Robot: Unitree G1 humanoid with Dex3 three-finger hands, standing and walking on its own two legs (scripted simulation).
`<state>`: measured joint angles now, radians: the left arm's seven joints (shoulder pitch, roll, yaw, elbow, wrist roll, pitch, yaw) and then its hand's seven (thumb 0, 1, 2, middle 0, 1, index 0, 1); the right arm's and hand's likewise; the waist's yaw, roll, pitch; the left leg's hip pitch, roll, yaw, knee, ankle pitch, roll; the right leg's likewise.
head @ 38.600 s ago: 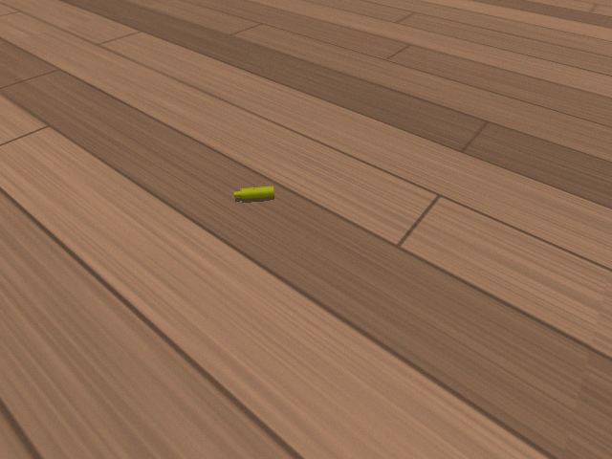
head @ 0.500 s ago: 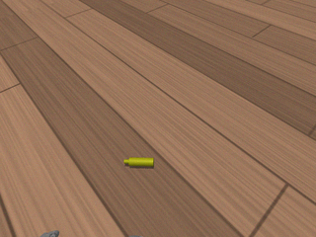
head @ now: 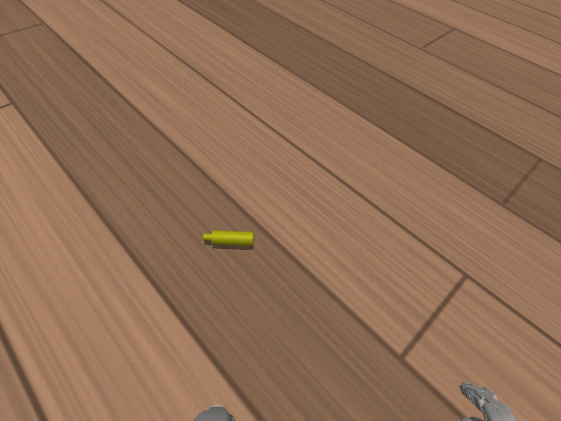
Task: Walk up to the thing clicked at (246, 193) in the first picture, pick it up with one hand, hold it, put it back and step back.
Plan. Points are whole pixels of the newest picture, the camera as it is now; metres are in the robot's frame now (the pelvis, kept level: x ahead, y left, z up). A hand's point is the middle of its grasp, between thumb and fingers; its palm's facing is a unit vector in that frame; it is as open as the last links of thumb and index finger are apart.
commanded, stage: step back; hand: left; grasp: from above
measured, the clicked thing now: (228, 237) +0.84 +0.22 -0.73
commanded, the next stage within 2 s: stand in 1.68 s
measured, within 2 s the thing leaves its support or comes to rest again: neither
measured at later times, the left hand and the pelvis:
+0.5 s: hand out of the picture -0.06 +0.25 -0.14, palm faces +0.08 -0.93 -0.36, open 7.4 cm; pelvis -0.18 -0.02 +0.00, yaw +6 degrees
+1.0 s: hand out of the picture -0.25 +0.22 -0.13, palm faces +0.07 -0.91 -0.42, open 7.4 cm; pelvis -0.28 -0.06 +0.01, yaw +3 degrees
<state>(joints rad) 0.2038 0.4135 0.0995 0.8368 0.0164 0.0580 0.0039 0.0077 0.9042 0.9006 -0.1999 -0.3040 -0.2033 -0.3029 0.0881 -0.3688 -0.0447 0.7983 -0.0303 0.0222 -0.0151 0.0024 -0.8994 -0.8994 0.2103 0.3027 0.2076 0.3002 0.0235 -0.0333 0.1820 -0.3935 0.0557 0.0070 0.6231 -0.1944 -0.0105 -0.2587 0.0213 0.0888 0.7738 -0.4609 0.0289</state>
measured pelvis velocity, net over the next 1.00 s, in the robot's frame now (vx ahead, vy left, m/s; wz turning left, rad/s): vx -0.28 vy -0.06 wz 0.06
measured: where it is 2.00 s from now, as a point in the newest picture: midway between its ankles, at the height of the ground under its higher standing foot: outside the picture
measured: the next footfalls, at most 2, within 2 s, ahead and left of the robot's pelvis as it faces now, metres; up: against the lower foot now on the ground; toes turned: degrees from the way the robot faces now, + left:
right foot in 0.02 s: +0.00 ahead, -0.13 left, +0.00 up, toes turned +3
left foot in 0.38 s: -0.13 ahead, +0.09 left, +0.00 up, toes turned +4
